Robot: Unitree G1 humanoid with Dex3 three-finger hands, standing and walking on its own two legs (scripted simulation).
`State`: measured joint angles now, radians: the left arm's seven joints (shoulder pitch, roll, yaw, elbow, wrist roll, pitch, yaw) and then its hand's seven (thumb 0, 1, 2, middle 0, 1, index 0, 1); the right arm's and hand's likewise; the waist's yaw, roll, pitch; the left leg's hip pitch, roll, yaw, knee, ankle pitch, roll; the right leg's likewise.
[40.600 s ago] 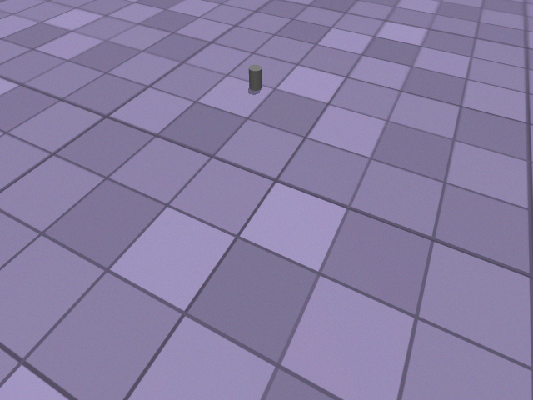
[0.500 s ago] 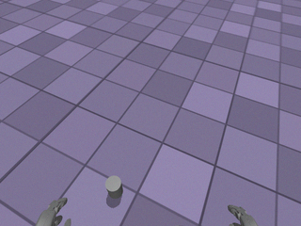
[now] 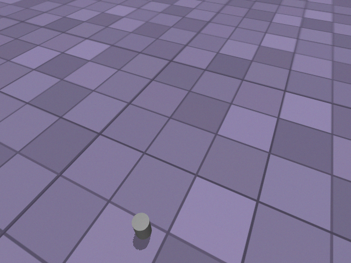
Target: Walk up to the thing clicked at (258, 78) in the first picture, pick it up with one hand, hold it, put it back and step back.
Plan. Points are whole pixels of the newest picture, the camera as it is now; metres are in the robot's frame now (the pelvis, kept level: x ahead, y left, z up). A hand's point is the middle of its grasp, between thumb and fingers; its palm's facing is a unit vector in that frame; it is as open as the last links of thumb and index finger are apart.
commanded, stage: stand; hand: left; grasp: from the side
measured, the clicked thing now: (142, 226) +0.43 +0.18 -0.71
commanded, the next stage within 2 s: step back in 1.48 s
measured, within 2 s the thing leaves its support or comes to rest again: neither
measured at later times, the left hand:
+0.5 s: hand out of the picture +0.06 +0.23 -0.15, palm faces -0.01 -0.94 -0.34, open 7.4 cm
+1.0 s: hand out of the picture +0.09 +0.23 -0.15, palm faces -0.02 -0.94 -0.34, open 7.4 cm
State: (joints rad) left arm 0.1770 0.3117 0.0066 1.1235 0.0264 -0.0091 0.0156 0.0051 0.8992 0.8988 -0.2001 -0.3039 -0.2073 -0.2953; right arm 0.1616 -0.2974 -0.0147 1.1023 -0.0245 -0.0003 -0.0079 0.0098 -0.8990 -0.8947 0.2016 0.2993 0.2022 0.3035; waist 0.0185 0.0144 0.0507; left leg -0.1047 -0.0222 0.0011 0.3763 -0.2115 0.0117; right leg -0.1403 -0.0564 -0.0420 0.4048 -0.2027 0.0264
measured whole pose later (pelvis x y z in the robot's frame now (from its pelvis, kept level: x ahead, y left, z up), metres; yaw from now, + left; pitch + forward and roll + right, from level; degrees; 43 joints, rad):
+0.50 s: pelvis +0.00 -0.01 +0.00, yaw +0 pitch -3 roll +0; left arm 0.11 0.31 0.01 1.18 0.02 -0.02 0.01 0.00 0.90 0.90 -0.20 -0.30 -0.21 -0.30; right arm 0.13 -0.33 -0.01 1.15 -0.02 0.00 -0.01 0.01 -0.90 -0.89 0.20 0.30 0.20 0.30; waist 0.01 0.02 0.05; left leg -0.08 0.01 0.00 0.32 -0.18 -0.01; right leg -0.11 -0.03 -0.05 0.33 -0.17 0.01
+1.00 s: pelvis +0.02 -0.02 +0.00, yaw -1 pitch -2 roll +0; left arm 0.09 0.32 0.02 1.18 0.02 -0.02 0.00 0.00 0.90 0.90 -0.20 -0.30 -0.21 -0.30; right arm 0.12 -0.34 0.00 1.15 -0.01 0.00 -0.01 0.01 -0.90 -0.89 0.20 0.30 0.20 0.30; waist 0.00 0.02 0.05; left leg -0.07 0.02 0.00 0.30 -0.20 -0.02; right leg -0.11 -0.02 -0.04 0.32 -0.18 0.00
